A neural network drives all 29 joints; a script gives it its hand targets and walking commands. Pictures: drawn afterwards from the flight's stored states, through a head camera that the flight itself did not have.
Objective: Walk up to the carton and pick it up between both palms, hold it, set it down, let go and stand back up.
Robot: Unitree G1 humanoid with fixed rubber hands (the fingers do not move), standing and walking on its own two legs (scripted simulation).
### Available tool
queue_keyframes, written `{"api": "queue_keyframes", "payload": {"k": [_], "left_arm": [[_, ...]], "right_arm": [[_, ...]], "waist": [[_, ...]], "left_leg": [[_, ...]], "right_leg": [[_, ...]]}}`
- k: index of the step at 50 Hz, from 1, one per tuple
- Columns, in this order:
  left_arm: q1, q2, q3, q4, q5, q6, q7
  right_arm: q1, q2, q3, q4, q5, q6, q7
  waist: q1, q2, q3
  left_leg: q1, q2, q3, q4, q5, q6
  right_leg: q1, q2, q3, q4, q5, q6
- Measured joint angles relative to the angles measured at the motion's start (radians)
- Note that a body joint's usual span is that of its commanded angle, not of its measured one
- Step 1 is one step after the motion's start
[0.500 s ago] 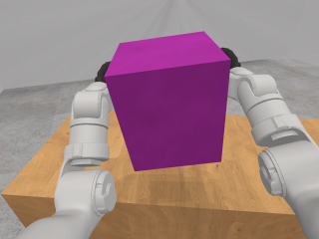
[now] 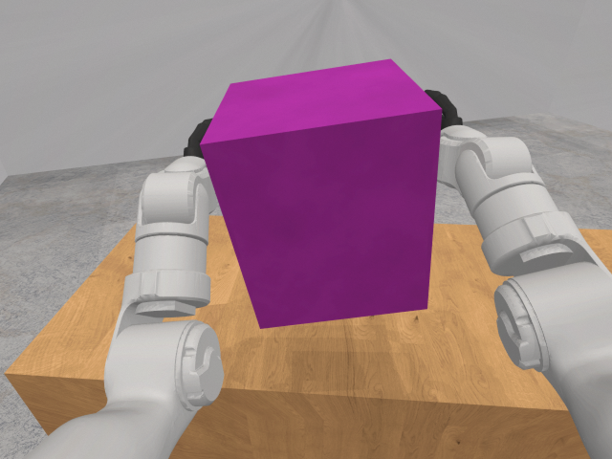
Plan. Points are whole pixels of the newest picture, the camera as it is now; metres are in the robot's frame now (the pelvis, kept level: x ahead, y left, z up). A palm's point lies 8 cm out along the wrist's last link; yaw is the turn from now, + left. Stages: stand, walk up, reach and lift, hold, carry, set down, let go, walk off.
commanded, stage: hold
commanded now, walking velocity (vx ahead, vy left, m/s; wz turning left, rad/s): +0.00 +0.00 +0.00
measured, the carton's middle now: (325, 192) +0.37 -0.01 +0.26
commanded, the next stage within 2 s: none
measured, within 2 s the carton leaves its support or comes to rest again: neither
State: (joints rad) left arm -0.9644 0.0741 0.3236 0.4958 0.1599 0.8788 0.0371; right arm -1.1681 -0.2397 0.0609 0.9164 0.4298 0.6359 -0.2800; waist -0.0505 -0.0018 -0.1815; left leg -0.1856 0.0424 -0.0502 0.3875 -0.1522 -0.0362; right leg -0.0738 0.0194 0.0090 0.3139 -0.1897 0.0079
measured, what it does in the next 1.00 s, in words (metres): stands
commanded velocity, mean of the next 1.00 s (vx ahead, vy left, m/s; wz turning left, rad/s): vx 0.00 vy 0.00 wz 0.00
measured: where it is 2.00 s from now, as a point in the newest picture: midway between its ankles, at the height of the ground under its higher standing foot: outside the picture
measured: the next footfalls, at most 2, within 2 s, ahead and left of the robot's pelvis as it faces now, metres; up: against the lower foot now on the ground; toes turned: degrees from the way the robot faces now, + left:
none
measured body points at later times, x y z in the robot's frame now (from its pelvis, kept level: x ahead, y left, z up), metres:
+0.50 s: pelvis +0.00 +0.00 +0.00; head -0.09 +0.02 +0.44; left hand +0.39 +0.15 +0.28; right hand +0.39 -0.16 +0.31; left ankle +0.04 +0.14 -0.75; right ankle -0.01 -0.13 -0.75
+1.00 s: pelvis +0.01 +0.00 +0.00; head -0.08 +0.02 +0.44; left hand +0.39 +0.15 +0.28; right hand +0.40 -0.15 +0.30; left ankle +0.04 +0.14 -0.75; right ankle -0.01 -0.13 -0.75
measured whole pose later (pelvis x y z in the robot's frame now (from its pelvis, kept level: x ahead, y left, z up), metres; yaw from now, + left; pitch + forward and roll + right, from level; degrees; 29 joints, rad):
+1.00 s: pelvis +0.01 +0.00 +0.00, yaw +0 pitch -3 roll -1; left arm -0.93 0.06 0.32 0.43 0.16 0.89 0.05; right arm -1.13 -0.25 0.08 0.86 0.46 0.65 -0.29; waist -0.06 0.00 -0.17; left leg -0.17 0.04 -0.06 0.40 -0.17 -0.03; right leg -0.05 0.02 0.02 0.30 -0.19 0.01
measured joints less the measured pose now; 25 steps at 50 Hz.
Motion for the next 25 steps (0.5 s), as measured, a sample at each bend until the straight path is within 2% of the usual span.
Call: {"api": "queue_keyframes", "payload": {"k": [3,19,25], "left_arm": [[-0.015,0.006,0.0,0.028,-0.003,-0.008,-0.001],[0.023,0.001,-0.024,-0.024,-0.003,-0.009,0.007],[0.004,-0.005,-0.008,0.0,0.004,-0.004,0.009]], "right_arm": [[-0.008,-0.005,0.012,0.016,0.005,-0.003,0.001],[0.031,-0.005,0.019,-0.032,0.015,-0.011,0.0],[0.009,-0.009,0.017,0.003,0.016,-0.009,0.007]], "waist": [[0.003,-0.002,-0.005],[-0.016,-0.005,0.002],[-0.006,-0.002,0.001]], "left_leg": [[-0.006,0.0,-0.002,-0.003,0.003,0.0],[-0.003,-0.002,-0.009,0.008,-0.005,0.0],[-0.001,-0.002,-0.002,0.001,-0.003,0.001]], "right_leg": [[-0.005,0.001,0.0,-0.005,0.004,0.0],[0.006,0.002,0.001,-0.007,0.001,0.001],[0.0,0.002,0.011,-0.004,0.001,0.002]]}}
